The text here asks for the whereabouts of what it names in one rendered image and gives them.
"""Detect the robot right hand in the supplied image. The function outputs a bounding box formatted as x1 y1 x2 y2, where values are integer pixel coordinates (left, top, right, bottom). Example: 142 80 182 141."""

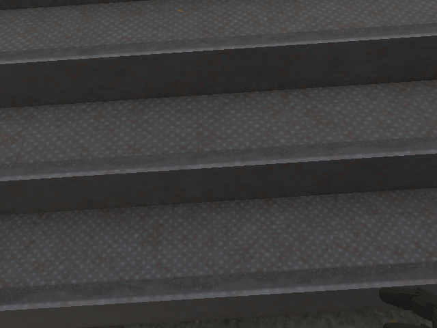
379 287 437 328

